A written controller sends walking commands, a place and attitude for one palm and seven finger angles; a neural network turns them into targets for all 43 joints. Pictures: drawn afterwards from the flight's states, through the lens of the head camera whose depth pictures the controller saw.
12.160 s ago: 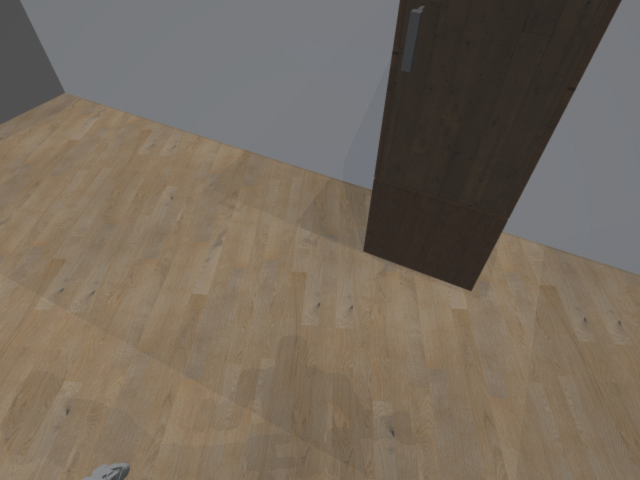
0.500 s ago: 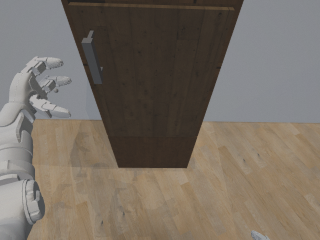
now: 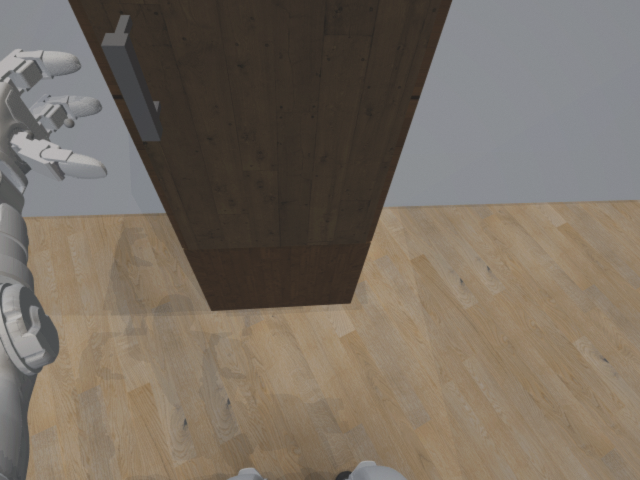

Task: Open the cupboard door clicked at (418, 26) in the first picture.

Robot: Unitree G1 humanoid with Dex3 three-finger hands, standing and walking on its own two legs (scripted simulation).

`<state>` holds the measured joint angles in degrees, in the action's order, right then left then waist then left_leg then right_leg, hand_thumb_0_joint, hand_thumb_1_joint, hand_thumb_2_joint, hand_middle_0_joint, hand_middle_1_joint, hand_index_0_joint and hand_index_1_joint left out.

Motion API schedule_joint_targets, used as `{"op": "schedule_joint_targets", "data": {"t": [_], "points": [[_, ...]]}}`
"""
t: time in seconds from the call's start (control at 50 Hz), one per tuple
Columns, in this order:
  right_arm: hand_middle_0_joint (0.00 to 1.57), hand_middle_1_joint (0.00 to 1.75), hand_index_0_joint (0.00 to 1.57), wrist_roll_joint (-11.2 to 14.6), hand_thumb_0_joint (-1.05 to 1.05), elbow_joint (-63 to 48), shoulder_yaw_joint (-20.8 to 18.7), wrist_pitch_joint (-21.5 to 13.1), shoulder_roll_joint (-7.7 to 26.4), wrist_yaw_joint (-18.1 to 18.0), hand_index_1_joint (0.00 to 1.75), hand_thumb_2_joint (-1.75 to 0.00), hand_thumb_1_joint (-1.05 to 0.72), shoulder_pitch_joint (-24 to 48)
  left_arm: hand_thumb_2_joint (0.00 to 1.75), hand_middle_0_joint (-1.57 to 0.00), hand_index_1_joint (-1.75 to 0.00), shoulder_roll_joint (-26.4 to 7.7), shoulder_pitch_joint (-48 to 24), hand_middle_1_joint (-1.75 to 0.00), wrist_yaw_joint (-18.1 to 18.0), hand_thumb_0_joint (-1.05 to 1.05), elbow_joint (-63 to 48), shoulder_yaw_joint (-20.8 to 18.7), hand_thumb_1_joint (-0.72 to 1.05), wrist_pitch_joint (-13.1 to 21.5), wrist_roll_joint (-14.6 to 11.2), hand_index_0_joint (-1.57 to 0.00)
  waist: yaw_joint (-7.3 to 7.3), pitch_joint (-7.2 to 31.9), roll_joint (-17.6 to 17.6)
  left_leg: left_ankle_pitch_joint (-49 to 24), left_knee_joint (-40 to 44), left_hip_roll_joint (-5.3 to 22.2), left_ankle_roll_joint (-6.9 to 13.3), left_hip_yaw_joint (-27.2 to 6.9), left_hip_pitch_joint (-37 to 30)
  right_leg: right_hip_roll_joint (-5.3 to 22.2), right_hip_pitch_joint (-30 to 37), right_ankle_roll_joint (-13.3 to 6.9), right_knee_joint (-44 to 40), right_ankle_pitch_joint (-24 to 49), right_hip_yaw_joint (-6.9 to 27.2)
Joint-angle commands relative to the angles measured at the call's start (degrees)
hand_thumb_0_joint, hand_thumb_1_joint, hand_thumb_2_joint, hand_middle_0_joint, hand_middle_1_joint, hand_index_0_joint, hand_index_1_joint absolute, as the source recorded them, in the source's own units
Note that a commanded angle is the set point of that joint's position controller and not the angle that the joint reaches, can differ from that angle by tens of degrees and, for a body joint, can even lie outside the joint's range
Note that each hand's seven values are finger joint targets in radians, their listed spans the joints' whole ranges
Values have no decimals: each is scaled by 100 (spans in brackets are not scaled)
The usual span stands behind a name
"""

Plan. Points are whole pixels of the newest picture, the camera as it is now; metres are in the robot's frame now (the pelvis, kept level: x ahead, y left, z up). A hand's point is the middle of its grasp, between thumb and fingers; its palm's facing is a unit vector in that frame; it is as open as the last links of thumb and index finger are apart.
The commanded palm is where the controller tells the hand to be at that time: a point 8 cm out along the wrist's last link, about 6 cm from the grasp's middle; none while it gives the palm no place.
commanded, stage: move the hooked fingers beside the handle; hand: left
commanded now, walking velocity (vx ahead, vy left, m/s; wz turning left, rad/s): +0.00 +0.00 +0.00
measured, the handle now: (139, 81) +0.58 +0.20 +0.14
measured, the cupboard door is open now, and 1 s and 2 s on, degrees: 0 0 0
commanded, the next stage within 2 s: slide the fingers in behind the handle in 1.40 s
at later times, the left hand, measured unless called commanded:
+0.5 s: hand (76, 107) +0.54 +0.27 +0.14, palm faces +0.00 -1.00 +0.00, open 14.0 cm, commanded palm +0.51 +0.31 +0.14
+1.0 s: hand (78, 109) +0.53 +0.26 +0.14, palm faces +0.01 -1.00 +0.02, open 14.0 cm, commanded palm +0.51 +0.30 +0.13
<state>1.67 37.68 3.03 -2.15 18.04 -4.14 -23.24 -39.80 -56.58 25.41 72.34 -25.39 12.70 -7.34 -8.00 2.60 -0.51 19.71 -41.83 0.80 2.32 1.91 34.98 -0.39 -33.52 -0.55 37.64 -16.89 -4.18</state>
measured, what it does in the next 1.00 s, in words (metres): stands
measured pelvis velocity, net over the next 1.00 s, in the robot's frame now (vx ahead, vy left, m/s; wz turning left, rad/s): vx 0.02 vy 0.01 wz -0.01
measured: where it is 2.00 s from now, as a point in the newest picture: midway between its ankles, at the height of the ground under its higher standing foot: outside the picture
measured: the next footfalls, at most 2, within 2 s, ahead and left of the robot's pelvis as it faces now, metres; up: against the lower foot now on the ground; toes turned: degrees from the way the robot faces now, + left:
none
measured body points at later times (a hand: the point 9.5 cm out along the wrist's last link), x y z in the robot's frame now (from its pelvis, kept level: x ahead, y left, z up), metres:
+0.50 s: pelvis +0.03 +0.01 +0.00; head +0.14 +0.03 +0.43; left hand +0.53 +0.32 +0.14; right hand -0.03 -0.26 -0.10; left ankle +0.00 +0.09 -0.72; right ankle +0.01 -0.12 -0.72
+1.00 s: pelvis +0.02 +0.01 +0.00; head +0.12 +0.03 +0.43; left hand +0.52 +0.31 +0.14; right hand +0.03 -0.27 -0.11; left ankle +0.00 +0.09 -0.72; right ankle +0.01 -0.12 -0.72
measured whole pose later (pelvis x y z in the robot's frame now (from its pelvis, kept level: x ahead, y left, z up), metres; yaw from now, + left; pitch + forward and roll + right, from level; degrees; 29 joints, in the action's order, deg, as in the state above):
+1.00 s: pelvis +0.02 +0.01 +0.00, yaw -1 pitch +17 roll -3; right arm 0.9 35.0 3.0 3.9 16.8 -2.1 -23.6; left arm -41.2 -58.4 24.4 73.3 -25.8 11.7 -5.7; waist -9.1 4.9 -1.2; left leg 22.7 -44.7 1.6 2.6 1.6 38.6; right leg -1.2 -36.2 -0.1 38.4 -18.6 -4.3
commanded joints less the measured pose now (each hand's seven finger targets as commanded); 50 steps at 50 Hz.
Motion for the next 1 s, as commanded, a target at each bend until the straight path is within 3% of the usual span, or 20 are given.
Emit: {"op": "schedule_joint_targets", "data": {"t": [0.0, 0.06, 0.14, 0.16, 0.24, 0.26, 0.28, 0.36, 0.38, 0.42, 0.46, 0.48, 0.52, 0.6, 0.64, 0.7, 0.8, 0.82, 0.9, 0.98], "points": [[20, 30, 20, -30, 0, -342, -345, -78, 1037, -99, 30, -90, -90, -868, 30, -30, -120, -1966, -2956, -120, -89, 0, -1007, -229, -50, 360, 74, -30, -156, 2128, -712, -1539, 380, 35, -38, -541, -1356, -122, 409, -43, -298, 1185, 299], [20, 30, 20, -48, 0, -340, -349, -2, 1058, -90, 30, -90, -90, -998, 30, -30, -120, -2111, -3160, -120, -140, 0, -927, -264, -50, 408, 138, -30, -257, 2337, -677, -1720, 308, 57, -23, -550, -1371, -147, 435, -20, -266, 1338, 316], [20, 30, 20, -63, 0, -382, -337, 123, 1104, -103, 30, -90, -90, -1160, 30, -30, -120, -2693, -3313, -120, -73, 0, -766, -532, -50, 369, 249, -30, -256, 2605, -690, -1779, 205, 44, 10, -483, -1085, -150, 674, 6, -210, 1572, 386], [20, 30, 20, -59, 0, -350, -326, 145, 1079, -100, 30, -90, -90, -1184, 30, -30, -120, -2482, -3437, -120, -51, 0, -683, -320, -50, 333, 291, -30, -342, 2487, -920, -1821, 190, 49, 0, -476, -1152, -155, 500, 0, -221, 1568, 367], [20, 30, 20, -107, 0, -466, -374, 272, 1084, -50, 30, -90, -90, -1340, 30, -30, -120, -2681, -2606, -120, 73, 0, -848, -637, -50, 369, 241, -30, -50, 3037, -934, -2637, 122, 99, -64, -490, -1545, -219, 659, -32, -115, 1993, 279], [20, 30, 20, -112, 0, -493, -376, 309, 1063, -34, 30, -90, -90, -1315, 30, -30, -120, -2491, -2624, -120, 113, 0, -991, -504, -50, 360, 211, -30, -60, 3047, -1143, -2741, 110, 110, -80, -467, -1662, -228, 585, -30, -121, 2034, 275], [20, 30, 20, -117, 0, -466, -389, 332, 1046, -6, 30, -90, -90, -1340, 30, -30, -120, -2135, -2657, -120, 158, 0, -967, -275, -50, 317, 175, -30, -154, 2918, -1083, -2769, 109, 126, -84, -489, -1747, -254, 396, -26, -152, 1957, 222], [20, 30, 20, -98, 0, -487, -426, 455, 1095, -3, 30, -90, -90, -1372, 30, -30, -120, -2396, -2462, -120, 234, 0, -934, -576, -50, 189, 15, -30, -148, 2597, -620, -2607, 135, 126, 2, -433, -1412, -272, 562, -10, -197, 2072, 239], [20, 30, 20, -116, 0, -510, -436, 468, 1086, -2, 30, -90, -90, -1378, 30, -30, -120, -2489, -2554, -120, 212, 0, -1182, -661, -50, 215, 24, -30, -83, 2715, -823, -2708, 156, 123, -18, -452, -1491, -260, 607, -20, -178, 2114, 229], [20, 30, 20, -124, 0, -524, -460, 478, 1025, 34, 30, -90, -90, -1352, 30, -30, -120, -2145, -2689, -120, 137, 0, -1677, -457, -50, 332, 15, -30, -107, 2868, -1275, -3256, 84, 156, -70, -490, -1999, -284, 356, -46, -158, 2158, 199], [20, 30, 20, -146, 0, -502, -484, 515, 1018, 88, 30, -90, -90, -1357, 30, -30, -120, -2371, -2545, -120, 35, 0, -2006, -675, -50, 450, 48, -30, -7, 3120, -1469, -3846, -2, 217, -181, -579, -2374, -309, 287, -52, -107, 2221, 174], [20, 30, 20, -141, 0, -512, -494, 527, 987, 110, 30, -90, -90, -1333, 30, -30, -120, -2220, -2362, -120, 1, 0, -2016, -652, -50, 456, 7, -30, 15, 3132, -1470, -4018, -26, 237, -199, -586, -2467, -322, 258, -54, -107, 2233, 166], [20, 30, 20, -138, 0, -488, -496, 529, 956, 134, 30, -90, -90, -1273, 30, -30, -120, -1709, -2446, -120, -14, 0, -2044, -346, -50, 443, -107, -30, -116, 2923, -1256, -4046, -24, 250, -182, -613, -2489, -340, 161, -46, -143, 2192, 124], [20, 30, 20, -88, 0, -448, -474, 565, 1007, 106, 30, -90, -90, -1208, 30, -30, -120, -1826, -2217, -120, -10, 0, -1151, -367, -50, 71, -33, -30, -157, 2230, -745, -3023, 105, 178, -62, -509, -1685, -278, 265, -14, -192, 2025, 143], [20, 30, 20, -99, 0, -492, -446, 555, 988, 88, 30, -90, -90, -1166, 30, -30, -120, -1873, -2447, -120, -62, 0, -1339, -307, -50, 85, 69, -30, -140, 2400, -1075, -3182, 83, 158, -86, -519, -1813, -251, 247, -26, -136, 2082, 164], [20, 30, 20, -117, 0, -524, -429, 533, 960, 103, 30, -90, -90, -1142, 30, -30, -120, -1798, -2504, -120, -172, 0, -1384, -250, -50, 258, 116, -30, -199, 2437, -867, -3153, 13, 179, -105, -554, -1833, -269, 180, -20, -99, 2029, 164], [20, 30, 20, -137, 0, -449, -472, 472, 935, 112, 30, -90, -90, -1066, 30, -30, -120, -1608, -3010, -120, -119, 0, -2002, -235, -50, 641, -57, -30, -192, 3208, -1330, -3890, -130, 241, -265, -703, -2642, -294, 113, -39, -23, 2097, 157], [20, 30, 20, -138, 0, -434, -463, 483, 945, 114, 30, -90, -90, -1097, 30, -30, -120, -1563, -2869, -120, -102, 0, -1834, -249, -50, 608, -101, -30, -180, 3143, -1300, -3986, -141, 236, -256, -715, -2612, -300, 86, -62, -17, 2108, 145], [20, 30, 20, -71, 0, -457, -397, 523, 969, 94, 30, -90, -90, -1013, 30, -30, -120, -1580, -2371, -120, -68, 0, -822, -148, -50, 149, 7, -30, -187, 2164, -678, -2690, 66, 134, -64, -545, -1463, -237, 267, -31, -114, 1916, 155], [20, 30, 20, -89, 0, -582, -378, 515, 963, 73, 30, -90, -90, -1022, 30, -30, -120, -1853, -2444, -120, -169, 0, -1112, -216, -50, 178, 161, -30, -123, 2327, -830, -2524, 78, 104, -58, -503, -1373, -214, 383, -38, -84, 1902, 196]]}}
